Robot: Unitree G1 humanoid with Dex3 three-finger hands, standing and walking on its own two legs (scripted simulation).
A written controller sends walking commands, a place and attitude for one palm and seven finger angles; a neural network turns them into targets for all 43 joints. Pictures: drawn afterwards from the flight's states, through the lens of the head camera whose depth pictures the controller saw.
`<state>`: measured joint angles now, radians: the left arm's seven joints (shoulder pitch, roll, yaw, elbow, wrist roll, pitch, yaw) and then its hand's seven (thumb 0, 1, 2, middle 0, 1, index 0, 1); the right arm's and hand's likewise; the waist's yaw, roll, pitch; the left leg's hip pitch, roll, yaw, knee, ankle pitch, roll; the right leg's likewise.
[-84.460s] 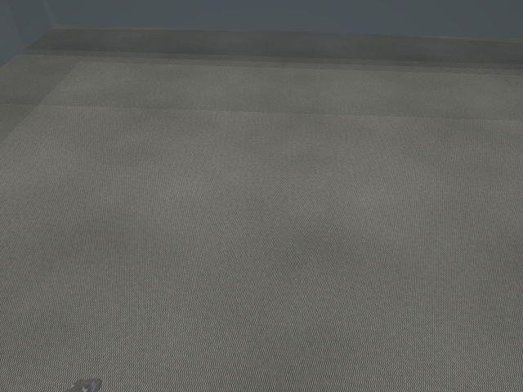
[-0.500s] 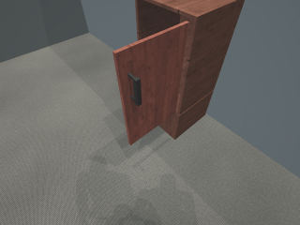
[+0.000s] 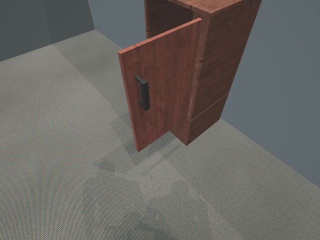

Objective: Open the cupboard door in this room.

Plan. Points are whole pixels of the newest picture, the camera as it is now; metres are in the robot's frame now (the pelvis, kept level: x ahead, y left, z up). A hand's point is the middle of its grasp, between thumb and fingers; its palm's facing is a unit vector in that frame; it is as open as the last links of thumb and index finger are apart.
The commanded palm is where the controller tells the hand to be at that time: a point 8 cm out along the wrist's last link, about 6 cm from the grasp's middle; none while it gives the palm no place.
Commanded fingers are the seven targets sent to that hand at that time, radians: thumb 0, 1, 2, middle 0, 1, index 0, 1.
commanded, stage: look to check the result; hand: left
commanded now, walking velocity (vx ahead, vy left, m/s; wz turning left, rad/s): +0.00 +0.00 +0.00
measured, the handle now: (141, 93) +0.61 +0.11 -0.02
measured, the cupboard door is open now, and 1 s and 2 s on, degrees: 90 90 90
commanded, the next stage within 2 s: stand and wait in 0.26 s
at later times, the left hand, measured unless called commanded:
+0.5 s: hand out of the picture +0.02 +0.17 -0.17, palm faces +0.06 -0.98 -0.20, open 7.4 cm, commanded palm none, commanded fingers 0.00 0.90 0.90 -0.20 -0.30 -0.20 -0.30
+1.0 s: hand out of the picture +0.03 +0.17 -0.17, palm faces +0.06 -0.98 -0.20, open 7.4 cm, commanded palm none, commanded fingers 0.00 0.90 0.90 -0.20 -0.30 -0.20 -0.30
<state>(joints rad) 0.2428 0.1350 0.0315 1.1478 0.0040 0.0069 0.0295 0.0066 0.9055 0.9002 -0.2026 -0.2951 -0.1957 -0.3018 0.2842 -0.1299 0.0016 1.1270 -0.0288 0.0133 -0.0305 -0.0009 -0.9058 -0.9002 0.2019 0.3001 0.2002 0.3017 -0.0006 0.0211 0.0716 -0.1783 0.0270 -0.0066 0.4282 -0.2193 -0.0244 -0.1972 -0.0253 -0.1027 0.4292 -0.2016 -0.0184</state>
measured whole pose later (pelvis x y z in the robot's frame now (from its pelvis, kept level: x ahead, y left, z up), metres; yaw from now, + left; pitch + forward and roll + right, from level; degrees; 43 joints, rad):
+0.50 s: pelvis +0.01 -0.01 +0.00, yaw +0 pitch -2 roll +0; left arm 0.23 0.14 0.03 1.15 0.00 0.00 0.03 0.01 0.91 0.90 -0.20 -0.30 -0.20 -0.30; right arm 0.27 -0.14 0.00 1.13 -0.03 0.01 -0.03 0.00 -0.91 -0.90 0.20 0.30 0.20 0.30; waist 0.00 0.02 0.07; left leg -0.16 0.04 -0.01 0.41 -0.23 -0.03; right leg -0.17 -0.02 -0.11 0.41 -0.21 -0.03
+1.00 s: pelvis +0.02 -0.01 +0.00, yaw +0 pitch -1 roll +0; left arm 0.23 0.14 0.03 1.15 0.00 0.00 0.03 0.01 0.91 0.90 -0.20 -0.30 -0.20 -0.30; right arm 0.26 -0.14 0.01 1.14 -0.03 0.01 -0.04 0.00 -0.91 -0.90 0.20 0.30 0.20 0.30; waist 0.00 0.02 0.07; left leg -0.13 0.04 -0.01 0.39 -0.23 -0.04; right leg -0.15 -0.01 -0.11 0.40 -0.22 -0.03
